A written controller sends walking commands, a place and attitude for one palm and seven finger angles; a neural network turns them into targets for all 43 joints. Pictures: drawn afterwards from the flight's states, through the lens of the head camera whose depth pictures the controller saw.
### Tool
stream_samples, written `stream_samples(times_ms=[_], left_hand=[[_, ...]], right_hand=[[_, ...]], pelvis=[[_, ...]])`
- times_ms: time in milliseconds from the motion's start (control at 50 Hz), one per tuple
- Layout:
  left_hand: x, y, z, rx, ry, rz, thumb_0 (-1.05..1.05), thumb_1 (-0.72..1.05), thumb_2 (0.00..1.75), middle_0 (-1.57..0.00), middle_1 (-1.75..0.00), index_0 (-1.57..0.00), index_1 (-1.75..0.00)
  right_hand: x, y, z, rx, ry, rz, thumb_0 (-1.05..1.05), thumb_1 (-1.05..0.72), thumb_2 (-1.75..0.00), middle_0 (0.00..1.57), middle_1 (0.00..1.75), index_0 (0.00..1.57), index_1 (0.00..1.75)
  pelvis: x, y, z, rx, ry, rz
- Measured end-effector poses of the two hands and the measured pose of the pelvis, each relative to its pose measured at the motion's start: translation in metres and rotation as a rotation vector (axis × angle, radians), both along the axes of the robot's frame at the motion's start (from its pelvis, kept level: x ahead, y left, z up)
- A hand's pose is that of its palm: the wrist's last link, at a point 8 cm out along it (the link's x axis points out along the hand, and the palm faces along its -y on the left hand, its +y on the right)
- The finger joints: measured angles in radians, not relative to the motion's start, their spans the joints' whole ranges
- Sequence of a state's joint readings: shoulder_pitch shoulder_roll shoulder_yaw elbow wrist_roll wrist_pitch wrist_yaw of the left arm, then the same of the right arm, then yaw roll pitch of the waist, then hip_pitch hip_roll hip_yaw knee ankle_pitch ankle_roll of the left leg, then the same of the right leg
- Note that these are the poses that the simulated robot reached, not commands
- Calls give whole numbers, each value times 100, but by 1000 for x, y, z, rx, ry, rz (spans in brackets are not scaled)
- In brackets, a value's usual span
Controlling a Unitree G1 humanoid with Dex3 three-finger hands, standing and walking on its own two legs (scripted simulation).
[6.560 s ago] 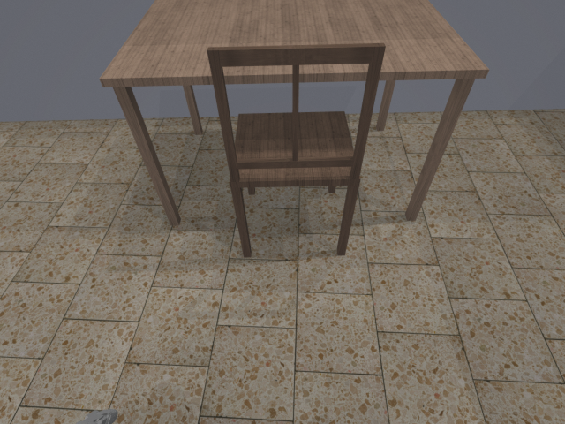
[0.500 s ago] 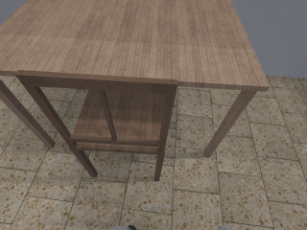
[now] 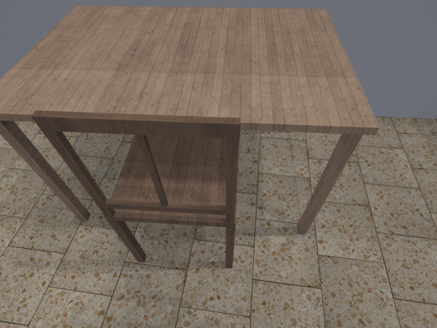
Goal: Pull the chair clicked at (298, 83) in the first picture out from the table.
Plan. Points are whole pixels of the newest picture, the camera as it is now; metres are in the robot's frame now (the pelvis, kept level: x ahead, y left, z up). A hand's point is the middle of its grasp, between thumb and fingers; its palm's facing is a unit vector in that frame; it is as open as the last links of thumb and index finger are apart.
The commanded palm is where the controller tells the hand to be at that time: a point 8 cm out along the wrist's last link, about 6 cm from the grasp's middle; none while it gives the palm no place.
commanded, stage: come to a stop and stand still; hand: left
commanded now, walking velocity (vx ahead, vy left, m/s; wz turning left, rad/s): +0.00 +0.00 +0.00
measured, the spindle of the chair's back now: (154, 174) +0.47 +0.22 -0.08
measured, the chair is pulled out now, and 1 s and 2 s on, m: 0.00 0.00 0.00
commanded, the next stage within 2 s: look again from close up in 0.38 s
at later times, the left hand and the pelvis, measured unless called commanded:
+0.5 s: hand out of the picture +0.01 +0.19 -0.18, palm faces +0.04 -0.98 -0.19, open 7.3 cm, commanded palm none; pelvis +0.00 +0.02 +0.00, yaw +0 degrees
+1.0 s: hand out of the picture +0.00 +0.18 -0.17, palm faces +0.00 -0.97 -0.23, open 7.4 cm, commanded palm none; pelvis -0.01 +0.00 +0.00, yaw +0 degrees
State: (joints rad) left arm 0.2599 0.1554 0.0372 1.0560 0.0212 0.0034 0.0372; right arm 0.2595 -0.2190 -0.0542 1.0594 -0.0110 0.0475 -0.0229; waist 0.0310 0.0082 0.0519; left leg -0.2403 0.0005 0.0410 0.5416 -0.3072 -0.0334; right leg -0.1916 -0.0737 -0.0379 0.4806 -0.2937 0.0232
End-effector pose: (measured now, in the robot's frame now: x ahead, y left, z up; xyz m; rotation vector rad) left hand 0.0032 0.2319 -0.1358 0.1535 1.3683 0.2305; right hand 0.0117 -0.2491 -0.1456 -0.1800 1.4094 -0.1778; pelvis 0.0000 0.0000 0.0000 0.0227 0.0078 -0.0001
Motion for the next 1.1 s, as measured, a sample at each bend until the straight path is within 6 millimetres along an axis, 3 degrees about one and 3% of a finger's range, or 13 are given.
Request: stream_samples(times_ms=[160, 320, 500, 780, 1100], left_hand=[[-3, 28, -14, -8, 36, 2, 0, 91, 90, -20, -30, -20, -30], [-1, 21, -9, -35, 22, -26, 0, 91, 90, -20, -30, -20, -30], [-2, 10, -9, -50, 17, -36, 0, 91, 90, -20, -30, -20, -30], [-9, 14, -4, 3, -7, -70, 0, 91, 90, -20, -30, -20, -30], [-10, -14, -4, -26, -11, -70, 0, 91, 90, -20, -30, -20, -30]], right_hand=[[29, 40, 1, 11, -97, 36, 1, -92, -90, 20, 30, 20, 30], [44, 45, 6, 22, -150, 36, 0, -94, -90, 20, 30, 21, 30], [21, 39, 7, 15, -98, 33, 0, -93, -90, 20, 30, 21, 30], [-18, 40, -11, 72, -65, 23, 1, -92, -90, 20, 30, 20, 30], [-26, 26, -8, 79, -30, 14, 1, -91, -90, 20, 30, 20, 30]], pelvis=[[-1, 18, -5, 3, -19, -7], [0, 23, 1, -16, -23, -7], [-1, 21, 3, -21, -19, 1], [-11, 13, -6, -16, -35, 1], [-14, -6, -2, -7, -32, -7]])
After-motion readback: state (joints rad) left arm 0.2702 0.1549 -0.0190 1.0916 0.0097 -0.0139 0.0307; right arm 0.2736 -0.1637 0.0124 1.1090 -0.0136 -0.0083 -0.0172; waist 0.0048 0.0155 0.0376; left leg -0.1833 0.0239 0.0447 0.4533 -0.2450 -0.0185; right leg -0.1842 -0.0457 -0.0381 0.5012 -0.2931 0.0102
